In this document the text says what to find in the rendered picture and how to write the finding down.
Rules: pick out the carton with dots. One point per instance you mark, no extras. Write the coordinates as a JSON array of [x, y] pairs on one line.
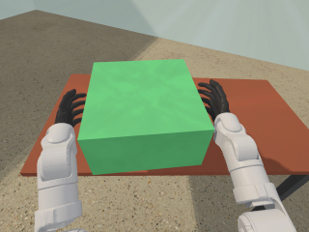
[[143, 115]]

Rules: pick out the right robot forearm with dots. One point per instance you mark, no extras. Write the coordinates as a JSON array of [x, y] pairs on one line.
[[251, 184]]

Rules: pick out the left robot forearm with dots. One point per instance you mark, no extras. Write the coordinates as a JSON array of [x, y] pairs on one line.
[[57, 177]]

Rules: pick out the robot right hand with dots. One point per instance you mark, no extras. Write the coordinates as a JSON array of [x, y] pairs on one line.
[[218, 103]]

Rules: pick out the right robot upper arm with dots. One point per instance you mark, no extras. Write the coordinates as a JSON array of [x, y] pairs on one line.
[[270, 220]]

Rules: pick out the robot left hand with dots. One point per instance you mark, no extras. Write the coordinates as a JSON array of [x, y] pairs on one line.
[[66, 112]]

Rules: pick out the table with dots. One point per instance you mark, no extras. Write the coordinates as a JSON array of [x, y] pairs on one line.
[[281, 137]]

